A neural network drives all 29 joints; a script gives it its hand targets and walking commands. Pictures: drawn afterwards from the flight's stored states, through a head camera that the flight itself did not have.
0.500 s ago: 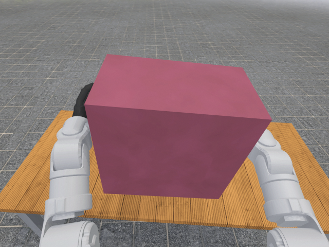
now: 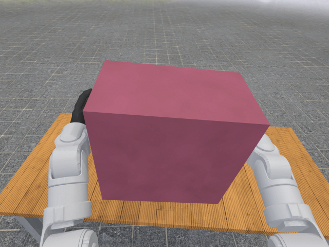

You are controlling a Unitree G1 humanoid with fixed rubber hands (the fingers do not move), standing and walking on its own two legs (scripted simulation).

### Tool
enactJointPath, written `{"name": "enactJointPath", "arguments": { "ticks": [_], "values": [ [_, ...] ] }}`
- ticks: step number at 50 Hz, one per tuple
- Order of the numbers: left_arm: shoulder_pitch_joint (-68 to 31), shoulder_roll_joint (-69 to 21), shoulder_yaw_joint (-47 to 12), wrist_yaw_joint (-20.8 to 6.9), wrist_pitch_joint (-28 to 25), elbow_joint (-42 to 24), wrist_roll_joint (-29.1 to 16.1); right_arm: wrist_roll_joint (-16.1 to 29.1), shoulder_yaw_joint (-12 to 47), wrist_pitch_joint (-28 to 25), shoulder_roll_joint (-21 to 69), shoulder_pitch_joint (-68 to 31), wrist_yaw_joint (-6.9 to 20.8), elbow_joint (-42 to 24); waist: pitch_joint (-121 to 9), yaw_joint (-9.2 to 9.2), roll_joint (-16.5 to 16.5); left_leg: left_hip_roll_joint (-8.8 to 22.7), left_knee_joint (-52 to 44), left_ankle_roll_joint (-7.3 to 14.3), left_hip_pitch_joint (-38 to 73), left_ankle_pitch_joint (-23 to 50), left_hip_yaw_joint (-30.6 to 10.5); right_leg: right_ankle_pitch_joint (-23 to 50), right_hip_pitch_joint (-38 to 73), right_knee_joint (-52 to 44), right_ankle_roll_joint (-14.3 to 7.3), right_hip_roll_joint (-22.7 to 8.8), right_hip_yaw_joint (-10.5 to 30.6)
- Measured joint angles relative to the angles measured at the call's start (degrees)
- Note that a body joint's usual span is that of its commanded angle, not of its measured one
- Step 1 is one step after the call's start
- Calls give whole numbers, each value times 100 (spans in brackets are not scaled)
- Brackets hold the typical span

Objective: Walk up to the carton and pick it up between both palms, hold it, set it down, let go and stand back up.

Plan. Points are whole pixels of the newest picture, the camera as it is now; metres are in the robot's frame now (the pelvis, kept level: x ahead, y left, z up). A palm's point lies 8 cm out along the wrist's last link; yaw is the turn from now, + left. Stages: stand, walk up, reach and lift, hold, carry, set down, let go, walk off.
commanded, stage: hold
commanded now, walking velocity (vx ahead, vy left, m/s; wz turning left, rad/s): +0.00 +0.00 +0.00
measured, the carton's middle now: (167, 139) +0.34 +0.00 +0.14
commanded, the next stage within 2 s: set down in 0.40 s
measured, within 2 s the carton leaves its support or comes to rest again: neither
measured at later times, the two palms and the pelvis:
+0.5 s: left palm (79, 118) +0.36 +0.21 +0.19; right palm (246, 119) +0.37 -0.19 +0.18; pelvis +0.01 +0.00 +0.00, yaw -1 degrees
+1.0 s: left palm (88, 128) +0.37 +0.19 +0.15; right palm (242, 141) +0.36 -0.20 +0.11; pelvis +0.01 +0.00 +0.00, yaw +0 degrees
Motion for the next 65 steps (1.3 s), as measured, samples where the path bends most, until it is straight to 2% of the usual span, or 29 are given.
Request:
{"name": "enactJointPath", "arguments": {
  "ticks": [9,14,19,23,28,31,34,37,42,45,51,54,59,65],
  "values": [
    [-79,-49,-63,65,-40,33,-5,-42,-91,-53,-38,29,69,-24,-9,-46,42,-14,-23,17,-62,19,30,20,-82,-4,12,-14,31],
    [-318,-110,51,72,-193,529,16,-97,-93,33,-133,-183,77,216,-104,154,78,12,-37,44,-138,5,177,4,-268,95,14,8,177],
    [-255,-27,23,139,-244,345,-99,32,40,15,-215,-346,29,174,-153,268,73,47,-26,14,-193,-13,189,6,-309,67,-6,43,192],
    [-183,4,94,124,-198,201,-85,94,82,37,-168,-458,-12,214,-151,214,34,50,-34,-13,-94,-40,96,-20,-148,-2,-16,49,102],
    [-123,28,193,-47,-130,217,15,-32,-4,90,16,-399,-18,246,-67,37,-76,20,-77,-34,105,-48,-44,-75,111,-58,-19,25,-36],
    [-88,4,171,-78,-342,127,-31,-102,-144,-148,125,-183,-7,21,-1,-52,-124,1,-26,-47,154,-81,-114,-123,193,-24,-15,6,-105],
    [-121,-87,167,-137,-759,149,28,-299,-363,-593,244,2,99,-87,67,-64,-122,-10,17,-47,255,-127,-119,-175,291,29,-9,-7,-109],
    [-187,-203,226,-281,-1059,392,279,-635,-531,-918,327,82,259,103,121,-21,-73,-18,-6,-25,413,-157,-64,-219,397,73,2,-18,-55],
    [-203,-328,361,-469,-1076,801,557,-1045,-530,-1117,372,227,361,573,244,101,23,-33,-108,10,459,-113,29,-225,343,119,17,-36,37],
    [-123,-316,272,-407,-1225,867,407,-1084,-473,-1363,354,382,317,608,377,203,67,-31,-103,5,297,-72,38,-191,173,139,18,-36,45],
    [11,-185,-159,1,-2048,942,-144,-1013,-524,-2041,269,529,236,407,391,382,80,-6,-32,-22,-95,-51,-20,-147,-163,132,-15,-10,-14],
    [-91,-106,-229,69,-2247,1215,-161,-1119,-582,-2170,266,393,252,629,300,343,15,1,-67,-40,-119,-50,-78,-159,-161,83,-29,0,-70],
    [-234,-44,-167,-8,-2161,1635,42,-1212,-573,-2129,299,240,248,1113,222,221,-152,17,-164,-72,-10,-62,-132,-197,-37,-9,-43,21,-123],
    [49,-69,-225,-14,-2221,1389,43,-921,-360,-2228,253,448,158,982,291,155,-217,60,-12,-100,-21,-206,-135,-249,23,-18,-52,66,-124]
  ]
}}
